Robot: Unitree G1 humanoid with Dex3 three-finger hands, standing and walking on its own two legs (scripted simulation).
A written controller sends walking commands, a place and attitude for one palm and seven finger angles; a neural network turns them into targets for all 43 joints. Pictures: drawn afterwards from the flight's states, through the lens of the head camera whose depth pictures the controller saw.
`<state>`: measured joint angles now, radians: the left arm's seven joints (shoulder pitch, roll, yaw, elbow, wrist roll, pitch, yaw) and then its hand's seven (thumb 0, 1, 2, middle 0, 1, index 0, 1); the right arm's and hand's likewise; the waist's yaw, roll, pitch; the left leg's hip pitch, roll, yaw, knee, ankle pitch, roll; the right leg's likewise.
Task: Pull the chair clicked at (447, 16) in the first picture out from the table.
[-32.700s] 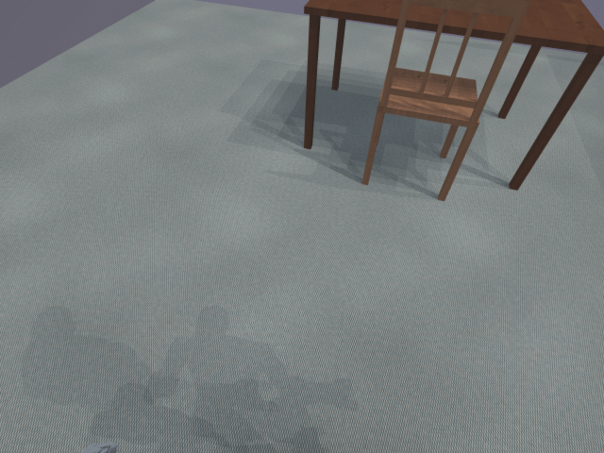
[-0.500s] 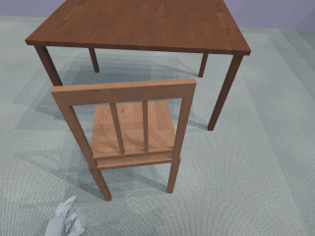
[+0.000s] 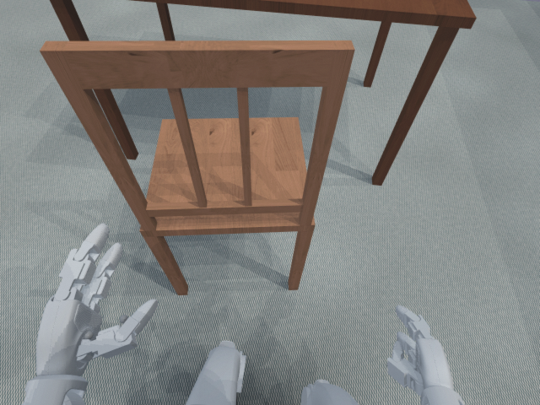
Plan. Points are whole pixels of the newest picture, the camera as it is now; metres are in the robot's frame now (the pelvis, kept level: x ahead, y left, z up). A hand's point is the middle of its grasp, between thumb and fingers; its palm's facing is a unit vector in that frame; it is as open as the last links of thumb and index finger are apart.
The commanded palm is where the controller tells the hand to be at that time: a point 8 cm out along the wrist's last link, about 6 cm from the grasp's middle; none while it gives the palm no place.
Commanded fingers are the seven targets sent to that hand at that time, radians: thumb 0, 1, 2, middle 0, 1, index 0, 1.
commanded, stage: raise the hand toward the chair's back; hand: left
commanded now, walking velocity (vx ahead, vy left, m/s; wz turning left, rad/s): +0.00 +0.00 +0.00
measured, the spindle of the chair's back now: (191, 157) +0.51 +0.20 +0.02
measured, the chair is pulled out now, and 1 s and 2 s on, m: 0.35 0.35 0.35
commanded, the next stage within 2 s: aim the fingers beside a spindle in 1.46 s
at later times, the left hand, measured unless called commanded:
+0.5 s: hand (108, 291) +0.24 +0.24 +0.06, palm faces +0.17 -0.99 -0.02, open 15.4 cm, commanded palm +0.21 +0.29 +0.07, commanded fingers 0.00 -0.45 0.32 -0.06 -0.09 -0.06 -0.09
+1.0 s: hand (86, 271) +0.25 +0.26 +0.08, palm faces +0.17 -0.98 -0.04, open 17.0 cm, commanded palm +0.23 +0.31 +0.08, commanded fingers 0.00 -0.50 0.30 -0.06 -0.08 -0.06 -0.08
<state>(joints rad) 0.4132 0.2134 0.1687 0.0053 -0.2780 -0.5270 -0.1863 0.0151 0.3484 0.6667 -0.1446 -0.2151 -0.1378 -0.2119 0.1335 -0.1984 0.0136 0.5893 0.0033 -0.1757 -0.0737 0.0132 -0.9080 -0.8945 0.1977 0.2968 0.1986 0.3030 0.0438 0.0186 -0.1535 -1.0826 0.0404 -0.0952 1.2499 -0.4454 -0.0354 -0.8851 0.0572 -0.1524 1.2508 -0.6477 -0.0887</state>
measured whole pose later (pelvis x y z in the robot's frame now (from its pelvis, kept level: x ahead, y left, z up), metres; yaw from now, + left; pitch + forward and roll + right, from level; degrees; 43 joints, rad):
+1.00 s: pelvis +0.00 +0.06 +0.03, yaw -1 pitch +14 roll -4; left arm 0.29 0.23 0.17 0.06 -0.23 -0.41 -0.06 -0.01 -0.50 0.30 -0.06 -0.08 -0.06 -0.08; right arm 0.21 -0.22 0.03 0.57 0.01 -0.12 -0.06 0.01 -0.91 -0.89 0.20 0.30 0.20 0.30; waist 0.00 0.03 -0.13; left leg -0.96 0.01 -0.02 1.11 -0.40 0.04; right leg -0.76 0.02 -0.08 1.08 -0.56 0.00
